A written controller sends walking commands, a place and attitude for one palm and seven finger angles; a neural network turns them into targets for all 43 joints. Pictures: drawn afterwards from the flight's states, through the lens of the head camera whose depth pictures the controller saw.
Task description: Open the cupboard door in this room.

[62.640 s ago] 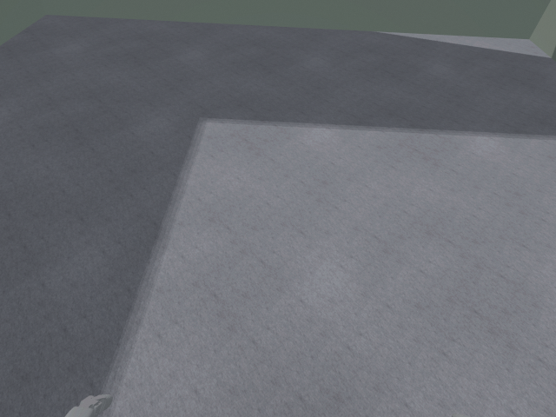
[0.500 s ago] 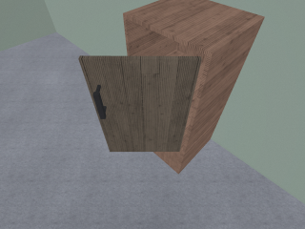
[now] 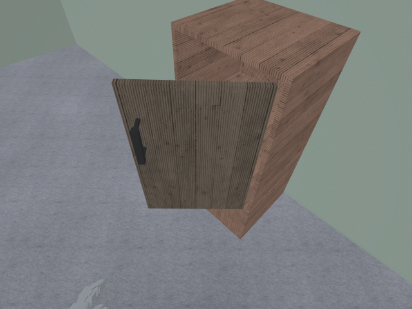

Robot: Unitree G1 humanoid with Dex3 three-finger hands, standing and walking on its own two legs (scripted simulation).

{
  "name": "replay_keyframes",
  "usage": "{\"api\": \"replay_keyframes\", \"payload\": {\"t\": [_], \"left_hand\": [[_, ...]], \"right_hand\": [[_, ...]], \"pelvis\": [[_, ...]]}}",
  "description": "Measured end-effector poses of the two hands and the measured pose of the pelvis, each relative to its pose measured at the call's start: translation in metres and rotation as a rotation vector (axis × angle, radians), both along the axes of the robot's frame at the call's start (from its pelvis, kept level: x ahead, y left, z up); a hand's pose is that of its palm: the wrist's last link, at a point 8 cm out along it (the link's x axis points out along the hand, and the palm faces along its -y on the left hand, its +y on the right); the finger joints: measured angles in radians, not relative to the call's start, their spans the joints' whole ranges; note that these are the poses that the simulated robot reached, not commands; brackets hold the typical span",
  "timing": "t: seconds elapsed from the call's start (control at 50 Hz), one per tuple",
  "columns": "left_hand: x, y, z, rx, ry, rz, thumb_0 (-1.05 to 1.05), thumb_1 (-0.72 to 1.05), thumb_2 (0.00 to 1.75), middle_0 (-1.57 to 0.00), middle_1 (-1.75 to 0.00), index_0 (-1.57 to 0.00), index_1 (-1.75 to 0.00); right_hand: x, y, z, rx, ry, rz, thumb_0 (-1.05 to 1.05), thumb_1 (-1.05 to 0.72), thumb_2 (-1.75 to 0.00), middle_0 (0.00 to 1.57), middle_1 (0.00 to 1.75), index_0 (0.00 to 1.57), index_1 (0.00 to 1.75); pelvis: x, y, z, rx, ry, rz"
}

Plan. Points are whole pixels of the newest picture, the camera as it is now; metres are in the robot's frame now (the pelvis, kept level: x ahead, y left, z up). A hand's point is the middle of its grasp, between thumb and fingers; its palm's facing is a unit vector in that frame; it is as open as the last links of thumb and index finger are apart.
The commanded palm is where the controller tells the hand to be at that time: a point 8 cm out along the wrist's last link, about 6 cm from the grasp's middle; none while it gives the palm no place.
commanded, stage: raise the hand with hooked fingers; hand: left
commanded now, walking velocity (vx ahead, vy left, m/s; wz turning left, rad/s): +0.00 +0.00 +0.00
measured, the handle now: (139, 142) +0.53 +0.22 -0.03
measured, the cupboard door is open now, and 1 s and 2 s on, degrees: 45 45 45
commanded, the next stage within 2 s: move the hooked fingers beside the handle in 2.00 s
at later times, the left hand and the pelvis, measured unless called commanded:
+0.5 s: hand out of the picture +0.13 +0.19 -0.03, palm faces +0.11 -0.99 -0.10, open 9.7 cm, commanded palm +0.12 +0.25 -0.05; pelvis -0.08 -0.04 -0.10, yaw +3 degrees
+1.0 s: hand (93, 270) +0.19 +0.24 -0.05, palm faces +0.03 -1.00 -0.03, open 12.6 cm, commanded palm +0.17 +0.30 -0.03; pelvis -0.05 +0.00 -0.08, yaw +1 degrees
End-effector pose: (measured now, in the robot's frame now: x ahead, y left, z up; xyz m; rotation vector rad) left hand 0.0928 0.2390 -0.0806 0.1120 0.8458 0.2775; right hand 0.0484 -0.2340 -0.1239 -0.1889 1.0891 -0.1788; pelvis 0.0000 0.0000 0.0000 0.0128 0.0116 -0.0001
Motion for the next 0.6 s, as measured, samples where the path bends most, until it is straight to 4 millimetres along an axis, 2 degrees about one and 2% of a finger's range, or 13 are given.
{"api": "replay_keyframes", "payload": {"t": [0.08, 0.14, 0.2, 0.26, 0.32, 0.34, 0.38, 0.44, 0.48, 0.52, 0.6], "left_hand": [[0.065, 0.001, 0.070, 0.033, -0.463, -0.024, 0.01, 0.85, 0.88, -0.20, -0.34, -0.21, -0.33], [0.084, -0.004, 0.091, 0.005, -0.714, -0.098, 0.01, 0.81, 0.86, -0.20, -0.37, -0.21, -0.36], [0.071, -0.015, 0.078, -0.056, -0.851, -0.195, 0.00, 0.75, 0.83, -0.20, -0.41, -0.21, -0.40], [0.038, -0.018, 0.037, -0.103, -0.803, -0.225, 0.00, 0.68, 0.80, -0.21, -0.45, -0.22, -0.44], [0.004, -0.010, 0.001, -0.105, -0.710, -0.160, 0.00, 0.61, 0.78, -0.22, -0.49, -0.23, -0.48], [-0.005, -0.006, -0.004, -0.089, -0.704, -0.131, 0.01, 0.59, 0.77, -0.22, -0.51, -0.23, -0.50], [-0.015, 0.002, 0.001, -0.035, -0.745, -0.092, 0.01, 0.54, 0.75, -0.23, -0.54, -0.23, -0.53], [-0.012, 0.005, 0.029, 0.040, -0.893, -0.120, 0.01, 0.47, 0.72, -0.23, -0.58, -0.23, -0.57], [0.000, 0.001, 0.049, 0.055, -0.974, -0.193, 0.01, 0.42, 0.70, -0.23, -0.61, -0.23, -0.60], [0.018, -0.004, 0.058, 0.037, -0.983, -0.282, 0.01, 0.37, 0.68, -0.23, -0.64, -0.24, -0.63], [0.054, -0.005, 0.045, -0.074, -0.803, -0.352, 0.01, 0.28, 0.64, -0.24, -0.70, -0.25, -0.69]], "right_hand": [[0.043, -0.009, 0.011, -0.010, -0.233, 0.039, 0.01, -0.91, -0.90, 0.20, 0.30, 0.20, 0.30], [0.072, -0.017, 0.019, -0.024, -0.365, 0.080, 0.01, -0.91, -0.90, 0.20, 0.30, 0.20, 0.30], [0.096, -0.025, 0.024, -0.045, -0.464, 0.137, 0.01, -0.91, -0.90, 0.20, 0.30, 0.20, 0.30], [0.113, -0.032, 0.023, -0.073, -0.533, 0.195, 0.01, -0.91, -0.90, 0.20, 0.30, 0.20, 0.30], [0.122, -0.034, 0.015, -0.097, -0.569, 0.241, 0.01, -0.91, -0.90, 0.20, 0.30, 0.20, 0.30], [0.123, -0.034, 0.010, -0.101, -0.574, 0.251, 0.01, -0.91, -0.90, 0.20, 0.30, 0.20, 0.30], [0.122, -0.030, 0.001, -0.100, -0.574, 0.264, 0.01, -0.91, -0.90, 0.20, 0.30, 0.20, 0.30], [0.112, -0.020, -0.017, -0.075, -0.551, 0.274, 0.01, -0.91, -0.90, 0.20, 0.30, 0.20, 0.30], [0.101, -0.012, -0.029, -0.046, -0.524, 0.268, 0.01, -0.91, -0.90, 0.20, 0.30, 0.20, 0.30], [0.086, -0.006, -0.039, -0.015, -0.487, 0.246, 0.01, -0.90, -0.90, 0.20, 0.30, 0.20, 0.30], [0.052, -0.003, -0.050, 0.025, -0.396, 0.167, 0.01, -0.90, -0.90, 0.20, 0.30, 0.20, 0.30]], "pelvis": [[-0.012, -0.001, -0.008, 0.002, 0.037, 0.031], [-0.025, -0.006, -0.022, 0.000, 0.101, 0.023], [-0.039, -0.014, -0.041, 0.002, 0.155, 0.017], [-0.052, -0.021, -0.063, -0.002, 0.191, 0.024], [-0.062, -0.028, -0.082, -0.014, 0.215, 0.038], [-0.064, -0.029, -0.088, -0.021, 0.218, 0.043], [-0.069, -0.033, -0.096, -0.036, 0.219, 0.051], [-0.074, -0.036, -0.103, -0.056, 0.214, 0.061], [-0.077, -0.036, -0.105, -0.066, 0.210, 0.065], [-0.079, -0.036, -0.104, -0.070, 0.210, 0.064], [-0.079, -0.033, -0.096, -0.059, 0.211, 0.053]]}}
